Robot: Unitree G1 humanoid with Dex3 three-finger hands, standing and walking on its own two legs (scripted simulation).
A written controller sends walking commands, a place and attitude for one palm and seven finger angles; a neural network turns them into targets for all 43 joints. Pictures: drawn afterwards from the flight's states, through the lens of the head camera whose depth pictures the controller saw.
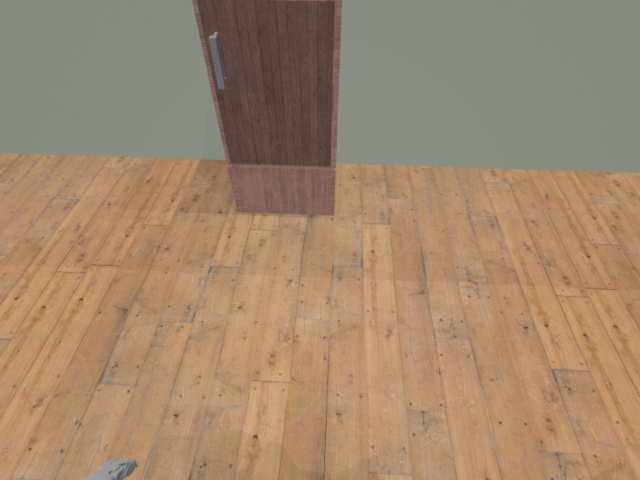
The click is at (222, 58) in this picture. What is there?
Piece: cupboard door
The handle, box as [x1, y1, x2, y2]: [208, 32, 226, 88]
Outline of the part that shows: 215,32 212,36 210,35 208,38 218,88 224,88 226,77 223,75 217,42 218,32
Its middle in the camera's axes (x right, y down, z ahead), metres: -0.33 -0.58 +1.25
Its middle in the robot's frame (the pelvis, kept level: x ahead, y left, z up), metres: +1.30 +0.40 -0.05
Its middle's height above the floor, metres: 0.72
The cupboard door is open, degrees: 0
